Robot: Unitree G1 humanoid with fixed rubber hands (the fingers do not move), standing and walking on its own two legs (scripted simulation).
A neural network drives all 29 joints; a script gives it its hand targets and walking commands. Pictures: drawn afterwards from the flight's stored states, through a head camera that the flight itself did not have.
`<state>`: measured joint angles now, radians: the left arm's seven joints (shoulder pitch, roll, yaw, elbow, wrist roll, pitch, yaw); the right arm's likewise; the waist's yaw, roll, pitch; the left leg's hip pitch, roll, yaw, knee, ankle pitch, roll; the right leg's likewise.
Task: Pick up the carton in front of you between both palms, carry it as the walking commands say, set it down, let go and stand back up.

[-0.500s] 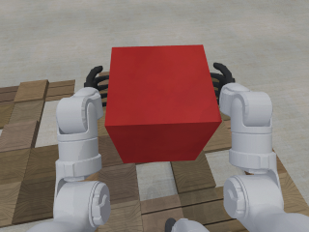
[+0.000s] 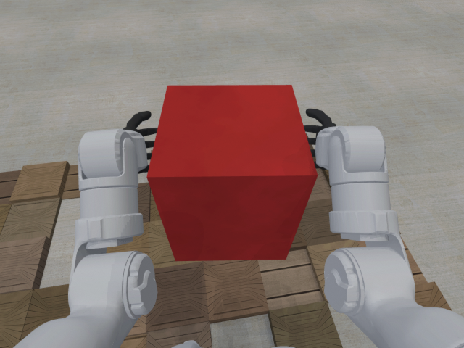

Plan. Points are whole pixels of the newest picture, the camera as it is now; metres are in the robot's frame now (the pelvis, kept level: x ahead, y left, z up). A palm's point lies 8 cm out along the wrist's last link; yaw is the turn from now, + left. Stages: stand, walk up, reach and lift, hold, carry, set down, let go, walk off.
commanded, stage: carry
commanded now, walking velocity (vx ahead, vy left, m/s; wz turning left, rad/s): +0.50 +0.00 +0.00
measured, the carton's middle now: (230, 177) +0.38 +0.00 +0.07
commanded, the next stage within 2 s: none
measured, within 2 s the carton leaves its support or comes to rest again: neither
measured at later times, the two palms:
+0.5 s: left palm (172, 68) +0.64 +0.11 +0.13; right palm (303, 57) +0.67 -0.19 +0.13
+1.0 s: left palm out of the picture +1.00 +0.07 +0.20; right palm out of the picture +0.97 -0.23 +0.19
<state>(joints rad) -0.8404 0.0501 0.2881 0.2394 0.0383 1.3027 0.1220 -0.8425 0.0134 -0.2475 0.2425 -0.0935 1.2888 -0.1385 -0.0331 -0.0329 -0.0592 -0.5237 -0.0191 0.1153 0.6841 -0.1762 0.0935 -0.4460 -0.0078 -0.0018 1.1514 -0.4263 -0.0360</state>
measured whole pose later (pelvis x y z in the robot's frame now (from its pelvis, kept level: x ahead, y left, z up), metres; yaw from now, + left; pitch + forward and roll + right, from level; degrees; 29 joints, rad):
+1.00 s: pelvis +0.60 -0.05 +0.02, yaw -1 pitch +6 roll +0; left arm -0.89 0.02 0.30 0.12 0.08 1.36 0.14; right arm -0.86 -0.02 -0.26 0.14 -0.03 1.32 -0.15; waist -0.08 0.00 -0.04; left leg -0.22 -0.01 0.05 0.50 -0.25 0.05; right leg -0.61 -0.01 -0.06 0.64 -0.17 -0.02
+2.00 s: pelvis +1.24 -0.07 -0.03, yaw +1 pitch +3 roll +3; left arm -0.71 -0.01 0.26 0.17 0.09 1.22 0.11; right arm -0.72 0.00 -0.19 0.22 -0.05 1.20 -0.15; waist -0.06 -0.03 -0.11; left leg -0.11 -0.06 0.10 0.73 -0.64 0.04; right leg -0.49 -0.04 -0.09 0.42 0.15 -0.06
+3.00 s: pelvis +1.82 -0.11 -0.05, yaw +0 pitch +4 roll -1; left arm -0.69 -0.01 0.22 0.20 0.08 1.19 0.13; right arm -0.69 0.00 -0.22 0.21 -0.06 1.18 -0.11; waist 0.00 0.02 -0.08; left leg -0.17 0.03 0.10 0.62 -0.45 0.01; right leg -0.46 0.00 -0.17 0.44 -0.02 -0.07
